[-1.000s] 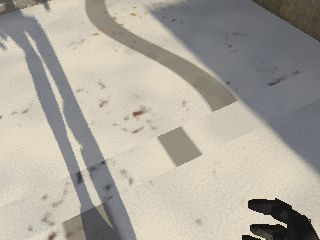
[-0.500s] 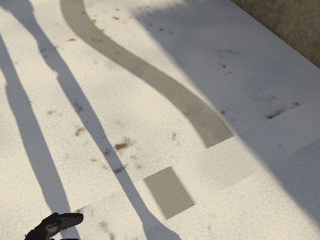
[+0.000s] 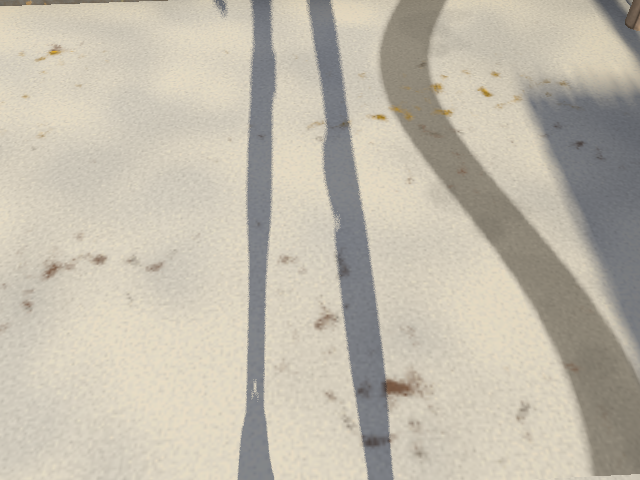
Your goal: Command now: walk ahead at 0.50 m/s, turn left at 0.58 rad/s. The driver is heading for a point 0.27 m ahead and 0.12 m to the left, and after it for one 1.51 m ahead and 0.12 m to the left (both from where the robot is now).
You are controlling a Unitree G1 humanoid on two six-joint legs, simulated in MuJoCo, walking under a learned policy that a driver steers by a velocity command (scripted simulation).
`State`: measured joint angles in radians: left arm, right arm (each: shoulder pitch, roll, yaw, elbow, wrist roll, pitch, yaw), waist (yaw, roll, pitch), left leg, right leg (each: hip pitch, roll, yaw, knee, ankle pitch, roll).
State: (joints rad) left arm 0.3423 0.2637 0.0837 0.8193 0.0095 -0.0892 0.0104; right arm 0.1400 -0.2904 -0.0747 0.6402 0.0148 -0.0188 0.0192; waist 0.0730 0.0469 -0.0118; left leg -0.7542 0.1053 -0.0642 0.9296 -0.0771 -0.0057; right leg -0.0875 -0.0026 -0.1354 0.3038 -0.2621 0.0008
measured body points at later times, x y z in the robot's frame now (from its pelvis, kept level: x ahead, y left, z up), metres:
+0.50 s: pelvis +0.24 +0.08 +0.00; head +0.29 +0.11 +0.45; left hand +0.39 +0.38 -0.09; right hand +0.41 -0.17 -0.10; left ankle +0.20 +0.15 -0.74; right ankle +0.44 -0.03 -0.69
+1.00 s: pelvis +0.34 +0.09 -0.01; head +0.35 +0.10 +0.44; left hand +0.37 +0.37 -0.13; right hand +0.55 -0.10 -0.13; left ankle +0.28 +0.22 -0.74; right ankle +0.45 +0.02 -0.74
